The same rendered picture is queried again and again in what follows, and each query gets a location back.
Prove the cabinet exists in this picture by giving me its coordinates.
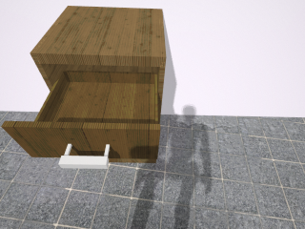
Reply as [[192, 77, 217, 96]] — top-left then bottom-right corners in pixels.
[[30, 6, 167, 163]]

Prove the drawer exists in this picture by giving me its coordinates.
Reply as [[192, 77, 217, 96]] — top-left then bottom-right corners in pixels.
[[1, 70, 161, 159]]

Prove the handle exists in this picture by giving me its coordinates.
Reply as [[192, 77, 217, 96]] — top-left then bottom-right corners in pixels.
[[58, 143, 110, 169]]

